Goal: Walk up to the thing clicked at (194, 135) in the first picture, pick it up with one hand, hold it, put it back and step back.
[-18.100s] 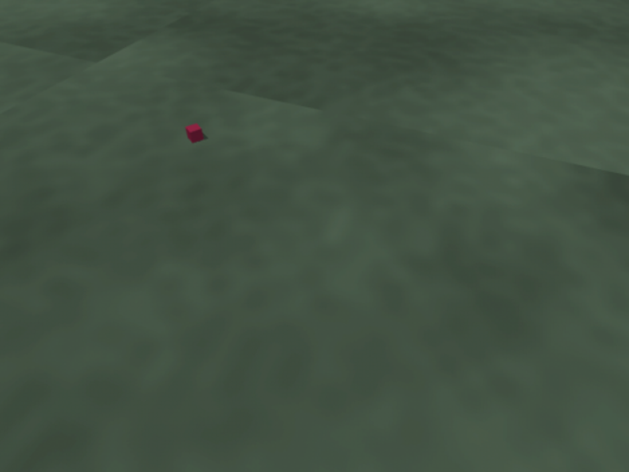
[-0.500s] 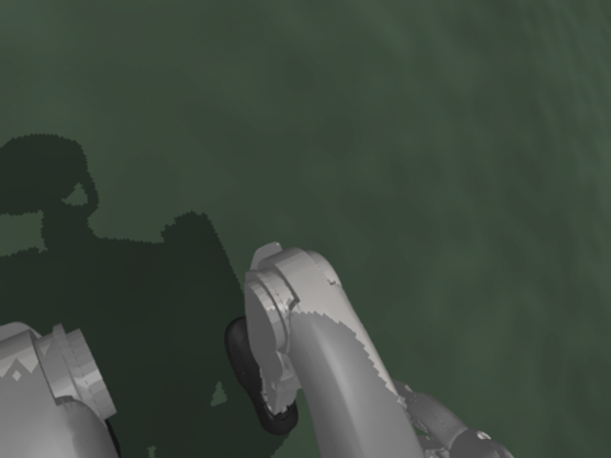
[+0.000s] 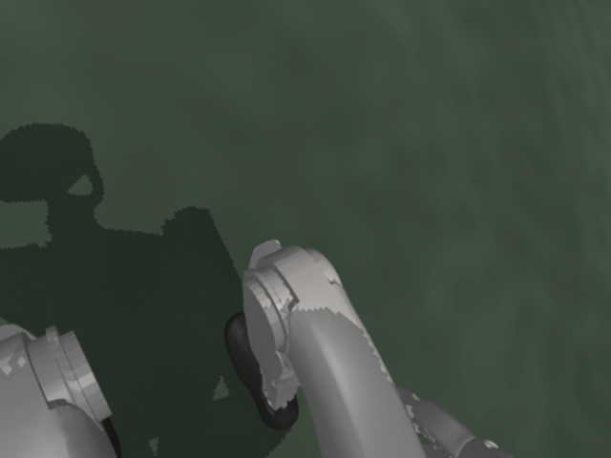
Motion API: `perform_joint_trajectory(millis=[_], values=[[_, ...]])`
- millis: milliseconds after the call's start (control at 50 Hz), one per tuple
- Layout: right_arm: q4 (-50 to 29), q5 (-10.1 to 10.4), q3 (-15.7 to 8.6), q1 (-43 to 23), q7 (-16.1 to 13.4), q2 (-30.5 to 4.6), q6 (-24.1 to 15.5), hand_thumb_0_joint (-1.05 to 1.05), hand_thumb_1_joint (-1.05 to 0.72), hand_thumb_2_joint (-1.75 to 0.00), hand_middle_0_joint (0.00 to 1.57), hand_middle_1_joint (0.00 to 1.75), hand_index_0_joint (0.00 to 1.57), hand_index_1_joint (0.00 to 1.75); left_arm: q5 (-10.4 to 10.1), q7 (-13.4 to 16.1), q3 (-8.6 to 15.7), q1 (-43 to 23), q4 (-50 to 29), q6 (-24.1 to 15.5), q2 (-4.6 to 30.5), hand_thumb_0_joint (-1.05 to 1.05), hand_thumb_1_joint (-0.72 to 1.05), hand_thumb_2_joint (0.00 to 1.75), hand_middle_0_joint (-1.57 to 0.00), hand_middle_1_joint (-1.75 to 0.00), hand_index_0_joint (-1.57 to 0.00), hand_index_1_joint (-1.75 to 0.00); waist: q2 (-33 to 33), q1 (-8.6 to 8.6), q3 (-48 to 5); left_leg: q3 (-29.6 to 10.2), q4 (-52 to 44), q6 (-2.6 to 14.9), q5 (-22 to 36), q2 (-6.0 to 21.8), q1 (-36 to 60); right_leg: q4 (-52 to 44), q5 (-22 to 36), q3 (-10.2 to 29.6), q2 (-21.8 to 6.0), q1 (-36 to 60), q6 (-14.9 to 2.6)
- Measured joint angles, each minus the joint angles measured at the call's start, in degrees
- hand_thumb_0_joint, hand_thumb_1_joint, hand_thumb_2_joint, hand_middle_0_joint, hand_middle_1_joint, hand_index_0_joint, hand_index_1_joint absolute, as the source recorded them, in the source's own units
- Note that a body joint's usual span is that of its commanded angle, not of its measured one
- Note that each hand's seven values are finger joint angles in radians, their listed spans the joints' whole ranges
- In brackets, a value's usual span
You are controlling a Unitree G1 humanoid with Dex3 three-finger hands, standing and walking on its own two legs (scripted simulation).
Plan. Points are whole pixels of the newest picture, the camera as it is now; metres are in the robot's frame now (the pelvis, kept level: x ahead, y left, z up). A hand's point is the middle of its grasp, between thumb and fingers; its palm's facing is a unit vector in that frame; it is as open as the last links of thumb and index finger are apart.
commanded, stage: settle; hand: left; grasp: from above
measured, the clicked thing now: out of the picture +0.45 +0.34 -0.27
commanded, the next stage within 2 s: lift in 0.92 s
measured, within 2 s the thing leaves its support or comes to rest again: leaves its support in 0.30 s
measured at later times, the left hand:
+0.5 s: hand out of the picture +0.45 +0.36 -0.19, palm faces -0.37 -0.09 -0.92, open 9.9 cm
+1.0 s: hand out of the picture +0.44 +0.35 -0.12, palm faces -0.43 -0.08 -0.90, open 9.9 cm
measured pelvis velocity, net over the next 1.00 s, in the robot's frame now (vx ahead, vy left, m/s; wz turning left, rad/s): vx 0.00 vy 0.00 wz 0.09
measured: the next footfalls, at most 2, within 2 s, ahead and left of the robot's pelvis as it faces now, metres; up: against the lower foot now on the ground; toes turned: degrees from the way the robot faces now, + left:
none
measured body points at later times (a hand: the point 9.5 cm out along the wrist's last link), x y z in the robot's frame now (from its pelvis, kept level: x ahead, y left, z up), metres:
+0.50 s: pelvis +0.01 +0.00 +0.01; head +0.25 +0.13 +0.36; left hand +0.47 +0.36 -0.14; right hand +0.09 -0.25 -0.07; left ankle +0.06 +0.13 -0.27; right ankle +0.11 -0.12 -0.27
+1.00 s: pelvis +0.00 +0.00 +0.03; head +0.22 +0.10 +0.40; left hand +0.45 +0.35 -0.07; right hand +0.09 -0.27 -0.06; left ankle +0.06 +0.13 -0.27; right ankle +0.11 -0.12 -0.27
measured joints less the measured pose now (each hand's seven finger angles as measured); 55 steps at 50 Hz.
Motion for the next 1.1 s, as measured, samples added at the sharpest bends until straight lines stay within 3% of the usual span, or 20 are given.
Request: perform_joint_trajectory(millis=[220, 400, 500, 620, 700, 780, 860, 960, 1100], values=[[-0.3, 0.2, -0.1, 0.1, -0.1, 0.7, -0.2, 0.0, -0.9, -0.89, 0.2, 0.3, 0.2, 0.3, 1.2, 0.5, -1.1, 0.0, -1.4, 0.1, -1.0, -0.01, -0.02, 0.6, -0.62, -0.68, -0.66, -0.64, -0.1, 0.59, -1.1, 0.0, 0.2, 0.3, 0.0, -0.1, -0.6, 0.0, -0.1, 0.0, -0.1, -0.2, -0.15], [0.7, 1.3, -2.4, 0.9, 1.0, 1.7, -0.1, 0.0, -0.91, -0.9, 0.2, 0.3, 0.2, 0.3, 0.6, -0.8, -0.3, 2.4, -8.6, 2.9, -4.6, -0.01, -0.03, 0.6, -0.64, -0.66, -0.69, -0.61, 1.5, 2.0, -4.1, 0.5, -0.5, 0.07, -0.1, -0.6, -1.2, -0.2, -0.9, 0.2, -0.7, -0.7, -0.61], [1.0, 2.7, -4.8, 1.4, 1.4, 2.1, 1.0, 0.0, -0.91, -0.9, 0.2, 0.3, 0.2, 0.3, -1.2, -3.8, -0.8, 3.6, -12.2, 5.2, -7.3, -0.01, -0.04, 0.6, -0.65, -0.65, -0.7, -0.6, 4.1, 3.24, -6.8, 1.6, -1.7, 0.24, 0.1, -0.7, -1.7, -0.7, -1.2, 0.9, -1.2, -1.2, -0.73], [0.6, 4.8, -7.3, 1.8, 1.2, 2.0, 3.0, 0.0, -0.91, -0.9, 0.2, 0.3, 0.2, 0.3, -4.1, -9.8, -2.8, 3.9, -15.6, 7.1, -9.7, -0.01, -0.04, 0.6, -0.66, -0.64, -0.71, -0.58, 6.8, 5.02, -8.5, 3.3, -3.6, 0.77, 0.8, -0.6, -1.4, -1.7, -1.1, 2.2, -1.6, -1.2, -0.44], [0.2, 6.1, -8.3, 2.3, 0.5, 2.0, 4.9, 0.0, -0.91, -0.9, 0.2, 0.3, 0.2, 0.3, -5.3, -14.5, -3.7, 4.3, -18.1, 6.7, -11.2, -0.01, -0.04, 0.6, -0.66, -0.64, -0.71, -0.58, 7.7, 6.1, -9.0, 4.2, -5.2, 0.81, 1.5, -0.7, -0.9, -2.6, -0.9, 2.8, -2.0, -0.8, -0.66], [-0.2, 7.1, -9.1, 3.0, -0.7, 1.8, 6.8, 0.0, -0.91, -0.9, 0.2, 0.3, 0.2, 0.3, -5.3, -18.1, -4.1, 4.9, -21.0, 5.2, -12.2, -0.01, -0.04, 0.6, -0.67, -0.63, -0.72, -0.57, 7.9, 6.96, -9.2, 4.6, -6.4, 0.59, 2.0, -1.0, -0.2, -3.2, -0.7, 3.1, -2.4, -0.2, -0.9], [-0.2, 7.5, -9.7, 3.4, -1.9, 1.7, 8.7, 0.0, -0.91, -0.9, 0.2, 0.3, 0.2, 0.3, -4.7, -19.4, -3.7, 5.4, -23.4, 3.2, -12.8, -0.01, -0.04, 0.6, -0.67, -0.63, -0.72, -0.56, 7.8, 7.42, -9.2, 4.9, -7.2, 0.42, 2.5, -1.2, 0.4, -3.7, -0.6, 3.3, -2.7, 0.3, -0.95], [-0.2, 7.7, -10.4, 3.7, -3.2, 1.7, 10.2, 0.0, -0.91, -0.9, 0.2, 0.3, 0.2, 0.3, -3.6, -18.9, -3.2, 5.2, -24.9, 2.0, -12.6, -0.01, -0.05, 0.6, -0.68, -0.63, -0.73, -0.56, 7.6, 7.45, -9.5, 5.1, -8.1, 0.41, 3.1, -1.4, 0.8, -4.3, -0.2, 3.4, -3.0, 0.7, -1.18], [0.3, 8.4, -11.6, 4.4, -4.2, 2.5, 11.2, 0.0, -0.91, -0.9, 0.2, 0.3, 0.2, 0.3, -3.5, -19.0, -3.7, 4.6, -25.5, 3.6, -13.3, -0.01, -0.04, 0.59, -0.67, -0.63, -0.72, -0.56, 8.1, 7.46, -11.2, 6.1, -9.9, 0.78, 3.7, -1.3, 1.3, -5.7, 0.2, 4.1, -3.2, 1.1, -1.18]])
